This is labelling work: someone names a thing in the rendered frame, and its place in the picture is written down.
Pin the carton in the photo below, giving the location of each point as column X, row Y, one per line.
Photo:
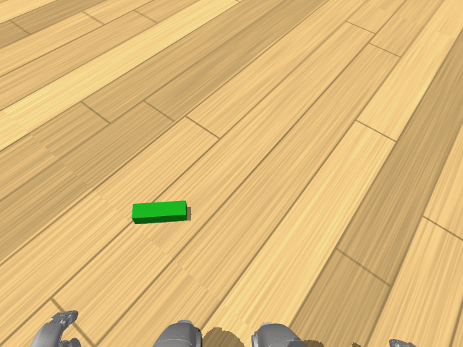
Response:
column 156, row 212

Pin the left robot hand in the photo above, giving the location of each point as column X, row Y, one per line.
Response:
column 50, row 333

